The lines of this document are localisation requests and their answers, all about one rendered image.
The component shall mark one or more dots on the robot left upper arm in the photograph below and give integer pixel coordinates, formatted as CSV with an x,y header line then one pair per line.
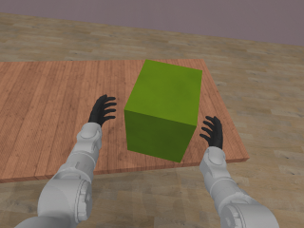
x,y
64,204

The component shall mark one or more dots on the carton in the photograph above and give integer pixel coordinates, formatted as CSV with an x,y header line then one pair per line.
x,y
161,113

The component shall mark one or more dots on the left robot forearm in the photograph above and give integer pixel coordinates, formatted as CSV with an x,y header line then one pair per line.
x,y
82,159

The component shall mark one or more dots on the robot right hand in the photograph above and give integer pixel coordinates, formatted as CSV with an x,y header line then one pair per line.
x,y
216,135

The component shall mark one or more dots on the robot right upper arm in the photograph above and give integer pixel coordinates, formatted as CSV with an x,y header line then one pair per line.
x,y
246,215

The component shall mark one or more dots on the robot left hand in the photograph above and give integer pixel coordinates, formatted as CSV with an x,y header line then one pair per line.
x,y
97,115

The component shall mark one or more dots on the right robot forearm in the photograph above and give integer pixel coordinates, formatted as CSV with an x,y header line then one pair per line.
x,y
218,182

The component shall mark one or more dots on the table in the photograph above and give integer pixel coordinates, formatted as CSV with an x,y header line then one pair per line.
x,y
44,105

